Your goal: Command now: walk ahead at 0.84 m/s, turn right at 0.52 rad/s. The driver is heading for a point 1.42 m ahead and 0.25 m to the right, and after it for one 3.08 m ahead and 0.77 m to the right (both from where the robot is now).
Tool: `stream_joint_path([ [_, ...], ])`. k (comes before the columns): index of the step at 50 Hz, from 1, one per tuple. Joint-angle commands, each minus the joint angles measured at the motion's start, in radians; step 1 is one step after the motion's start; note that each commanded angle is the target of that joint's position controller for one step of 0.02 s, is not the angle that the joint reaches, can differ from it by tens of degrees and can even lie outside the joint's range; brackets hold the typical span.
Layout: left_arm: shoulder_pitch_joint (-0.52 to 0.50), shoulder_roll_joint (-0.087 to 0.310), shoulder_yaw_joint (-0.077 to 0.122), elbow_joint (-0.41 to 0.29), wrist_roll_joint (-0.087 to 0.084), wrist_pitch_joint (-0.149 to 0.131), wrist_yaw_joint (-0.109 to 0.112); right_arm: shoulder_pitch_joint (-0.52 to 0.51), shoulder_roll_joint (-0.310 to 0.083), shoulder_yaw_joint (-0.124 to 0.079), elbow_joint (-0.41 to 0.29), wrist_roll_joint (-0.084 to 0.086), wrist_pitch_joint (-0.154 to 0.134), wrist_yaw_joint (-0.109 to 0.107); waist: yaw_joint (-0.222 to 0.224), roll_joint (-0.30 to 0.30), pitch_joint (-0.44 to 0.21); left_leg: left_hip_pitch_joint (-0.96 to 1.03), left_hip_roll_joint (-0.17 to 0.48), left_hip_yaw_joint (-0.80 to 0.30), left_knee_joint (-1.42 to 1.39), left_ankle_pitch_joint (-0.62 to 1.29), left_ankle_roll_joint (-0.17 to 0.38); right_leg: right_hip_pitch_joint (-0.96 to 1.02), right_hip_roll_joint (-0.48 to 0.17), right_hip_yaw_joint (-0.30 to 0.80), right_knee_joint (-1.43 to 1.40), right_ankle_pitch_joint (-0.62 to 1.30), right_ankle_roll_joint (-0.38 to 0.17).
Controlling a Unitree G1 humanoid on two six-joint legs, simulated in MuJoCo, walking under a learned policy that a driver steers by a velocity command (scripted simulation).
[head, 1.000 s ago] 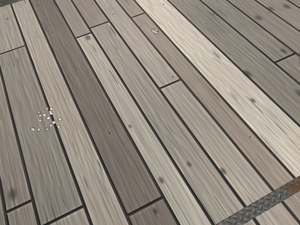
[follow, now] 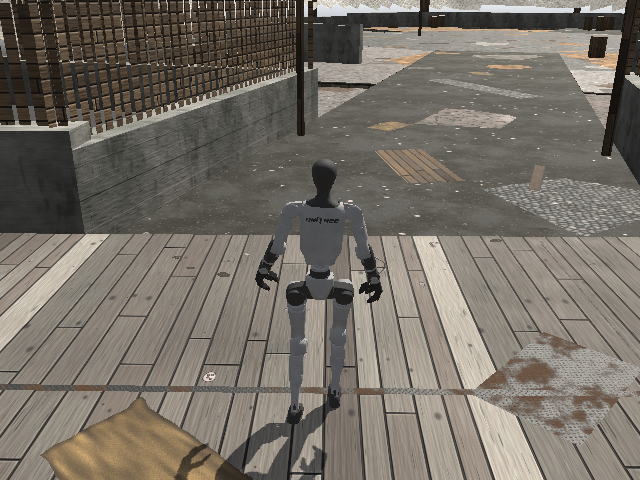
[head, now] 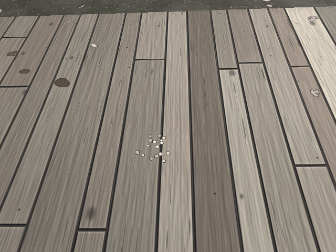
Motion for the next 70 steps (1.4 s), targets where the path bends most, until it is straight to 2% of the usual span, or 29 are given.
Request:
stream_joint_path([
  [1,0.207,0.187,0.060,0.012,-0.001,-0.007,-0.005,-0.180,-0.102,-0.004,-0.161,-0.021,-0.048,0.001,0.074,-0.165,0.066,-0.770,0.020,-0.028,0.514,0.108,0.005,0.521,-0.338,0.819,-0.386,-0.540,-0.178],
  [3,0.209,0.166,0.059,0.013,-0.007,-0.012,0.008,-0.174,-0.105,0.000,-0.145,-0.035,-0.057,0.015,0.050,-0.056,0.058,-0.699,0.084,-0.018,0.461,0.176,-0.016,0.414,-0.264,0.631,-0.383,-0.367,-0.166],
  [6,0.222,0.129,0.046,0.038,-0.021,-0.029,0.023,-0.204,-0.080,0.018,-0.158,-0.046,-0.024,0.028,0.025,-0.103,0.113,-0.660,0.103,0.022,0.368,0.207,-0.067,0.295,-0.174,0.523,-0.442,-0.201,-0.161],
  [15,0.324,0.144,0.063,0.107,-0.030,-0.035,0.045,-0.522,-0.048,0.055,-0.278,-0.002,-0.022,0.035,0.110,-0.133,0.120,-0.501,0.023,0.101,-0.085,0.451,-0.082,0.290,-0.136,0.474,-0.407,0.525,-0.132],
  [18,0.247,0.195,0.073,0.101,-0.030,-0.041,0.049,-0.315,-0.119,0.026,-0.224,0.006,-0.026,0.005,-0.008,-0.121,-0.030,-0.076,-0.042,0.096,-0.156,0.354,-0.042,0.249,-0.114,0.434,-0.178,0.919,-0.055],
  [19,0.205,0.232,0.081,0.095,-0.024,-0.047,0.042,-0.115,-0.160,0.004,-0.174,0.017,-0.028,-0.015,-0.119,-0.122,-0.133,0.160,-0.021,0.080,-0.152,0.298,-0.030,0.183,-0.093,0.425,0.043,0.935,-0.035],
  [20,0.159,0.199,0.074,0.083,-0.015,-0.063,0.039,0.109,-0.214,-0.027,-0.123,0.006,-0.030,-0.041,-0.220,-0.096,-0.237,0.415,0.094,-0.013,-0.112,0.123,-0.009,0.041,-0.045,0.400,0.302,0.764,-0.029],
  [21,0.200,0.012,0.032,0.054,-0.026,-0.070,0.043,0.237,-0.276,-0.049,-0.100,-0.040,-0.035,-0.058,-0.195,0.164,-0.359,0.647,0.407,-0.388,-0.195,-0.274,0.046,-0.197,0.054,0.295,0.665,-0.078,-0.030],
  [22,0.258,0.028,0.014,0.014,-0.051,-0.058,0.037,0.134,-0.299,-0.056,-0.113,-0.032,-0.027,-0.048,-0.107,0.327,-0.436,0.606,0.522,-0.876,-0.415,-0.441,0.127,-0.332,0.064,0.217,0.827,-0.205,-0.024],
  [23,0.170,0.091,0.022,0.044,-0.018,-0.041,0.039,0.017,-0.190,-0.046,-0.122,-0.020,-0.025,-0.041,-0.101,0.160,-0.237,0.431,0.436,-0.743,-0.443,-0.486,0.128,-0.379,-0.020,0.190,0.821,-0.074,-0.032],
  [25,0.074,0.079,0.019,0.042,0.015,-0.026,0.013,-0.020,-0.086,-0.023,-0.083,-0.022,-0.030,-0.028,-0.075,-0.016,-0.049,0.183,0.353,-0.454,-0.445,-0.156,0.122,-0.347,-0.076,0.158,0.747,0.000,-0.022],
  [29,-0.051,-0.003,-0.012,-0.040,0.036,-0.005,-0.013,0.074,-0.033,-0.004,0.035,0.011,-0.069,-0.010,-0.013,0.047,0.089,0.012,0.287,-0.277,-0.529,0.052,0.145,-0.388,-0.103,0.207,0.602,-0.074,0.000],
  [33,-0.238,0.018,-0.045,-0.136,0.039,-0.019,-0.040,0.015,-0.085,-0.020,0.034,0.026,-0.074,-0.007,0.027,0.016,0.165,-0.183,0.198,-0.105,-0.648,0.199,0.138,-0.248,-0.144,0.076,0.203,0.153,0.055],
  [37,-0.225,0.070,-0.032,-0.110,0.020,-0.023,-0.034,0.071,-0.201,-0.050,0.055,0.038,-0.073,0.010,0.036,-0.002,0.115,-0.171,0.226,-0.069,-0.622,0.603,0.120,0.092,-0.066,0.006,0.070,0.228,0.053],
  [39,-0.014,0.117,-0.001,-0.041,0.034,-0.030,0.001,0.111,-0.227,-0.054,0.081,0.037,-0.062,0.009,0.136,-0.031,-0.042,-0.103,0.174,-0.011,-0.235,0.886,0.086,0.350,-0.006,-0.010,0.013,0.111,0.039],
  [40,0.141,0.160,0.020,-0.006,0.049,-0.033,0.024,0.110,-0.214,-0.050,0.084,0.038,-0.062,0.008,0.214,-0.022,-0.125,-0.252,0.125,-0.006,0.038,0.754,0.071,0.578,-0.081,0.041,0.030,0.057,0.033],
  [41,0.306,0.249,0.043,0.012,0.074,-0.041,0.047,0.111,-0.065,-0.019,0.057,0.021,-0.061,0.003,0.229,-0.232,-0.246,-0.424,0.044,0.013,0.448,0.082,0.061,0.739,-0.366,0.362,-0.032,-0.317,0.030],
  [42,0.273,0.295,0.053,-0.010,0.067,-0.032,0.050,0.197,-0.015,-0.008,0.004,0.079,-0.054,0.000,0.144,-0.377,-0.363,-0.581,-0.016,-0.028,0.691,-0.054,0.065,0.738,-0.557,0.870,-0.309,-0.550,-0.020],
  [43,0.154,0.210,0.044,-0.013,0.049,-0.027,0.050,0.114,-0.078,-0.020,0.013,0.060,-0.036,-0.006,0.103,-0.222,-0.182,-0.663,0.058,-0.019,0.728,0.071,0.067,0.602,-0.493,0.785,-0.346,-0.582,-0.027],
  [45,0.045,0.093,0.021,-0.007,0.039,-0.040,0.043,0.038,-0.063,-0.019,0.025,0.038,-0.017,0.011,0.047,-0.120,-0.003,-0.633,0.124,0.002,0.638,0.173,0.050,0.382,-0.403,0.461,-0.327,-0.213,-0.023],
  [51,0.092,0.002,0.003,0.088,-0.002,-0.090,0.033,-0.141,0.015,-0.004,-0.055,0.012,0.045,0.054,-0.025,-0.135,0.123,-0.683,0.174,0.056,0.520,0.290,0.033,0.273,-0.318,0.016,-0.423,0.296,0.016],
  [57,0.127,0.092,0.018,0.120,0.004,-0.091,0.060,-0.320,-0.005,0.017,-0.122,0.016,0.038,0.089,-0.043,-0.078,0.150,-0.425,0.047,0.267,0.068,0.483,0.109,0.315,-0.252,-0.244,-0.424,0.885,0.061],
  [60,0.091,0.198,0.047,0.092,0.015,-0.044,0.082,-0.031,-0.095,-0.016,-0.043,0.022,0.037,0.067,-0.213,-0.155,-0.034,-0.111,-0.053,0.271,0.057,0.342,0.159,0.396,-0.304,-0.229,0.000,1.348,0.065],
  [61,0.051,0.208,0.052,0.072,0.021,-0.027,0.081,0.173,-0.141,-0.042,0.021,0.020,0.037,0.050,-0.298,-0.141,-0.126,0.113,-0.067,0.219,0.020,0.285,0.190,0.313,-0.311,-0.199,0.278,1.273,0.049],
  [62,0.057,0.175,0.049,0.079,0.029,-0.020,0.066,0.244,-0.185,-0.070,0.061,0.025,0.042,0.023,-0.293,-0.041,-0.128,0.295,-0.048,0.129,-0.036,0.209,0.217,0.122,-0.211,-0.191,0.638,0.667,0.065],
  [63,0.073,0.009,0.004,0.037,0.048,-0.033,0.051,0.149,-0.261,-0.085,0.053,0.033,0.053,0.007,-0.159,0.201,-0.034,0.343,0.097,-0.141,-0.005,0.361,0.256,-0.220,-0.052,-0.146,1.034,-0.237,0.093],
  [64,0.108,0.049,0.000,-0.087,0.016,-0.055,0.048,0.107,-0.340,-0.102,-0.002,0.015,0.064,0.006,-0.105,0.241,-0.251,0.569,0.253,-0.646,-0.279,0.117,0.442,-0.484,-0.007,0.069,1.145,-0.249,0.107],
  [66,-0.001,0.113,-0.002,-0.081,0.022,-0.087,0.050,0.064,-0.231,-0.088,-0.007,0.018,0.055,-0.009,-0.078,-0.072,-0.020,0.320,0.267,-0.694,-0.484,-0.019,0.363,-0.522,-0.106,0.132,0.951,-0.092,0.100],
  [70,-0.010,0.063,-0.020,-0.077,0.060,-0.019,0.048,0.000,-0.155,-0.057,0.003,0.036,-0.006,-0.017,0.044,-0.150,0.097,-0.121,0.117,-0.411,-0.497,0.269,0.317,-0.289,-0.193,0.119,0.674,-0.128,0.164],
])
Velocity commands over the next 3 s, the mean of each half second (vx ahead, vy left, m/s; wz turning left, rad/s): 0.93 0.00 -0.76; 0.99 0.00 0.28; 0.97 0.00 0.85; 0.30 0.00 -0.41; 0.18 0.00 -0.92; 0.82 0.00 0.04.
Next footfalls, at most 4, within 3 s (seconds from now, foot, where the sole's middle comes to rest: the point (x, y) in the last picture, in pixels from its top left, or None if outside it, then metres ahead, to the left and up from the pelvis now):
0.40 left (183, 249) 0.53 0.01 -0.76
0.80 right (274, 197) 0.75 -0.38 -0.76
1.24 left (238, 120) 1.21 -0.30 -0.76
1.66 right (233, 69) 1.65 -0.33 -0.76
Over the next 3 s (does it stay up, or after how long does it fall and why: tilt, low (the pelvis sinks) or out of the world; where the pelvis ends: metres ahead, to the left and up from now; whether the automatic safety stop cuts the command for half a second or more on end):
stays up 1.80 -0.43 0.01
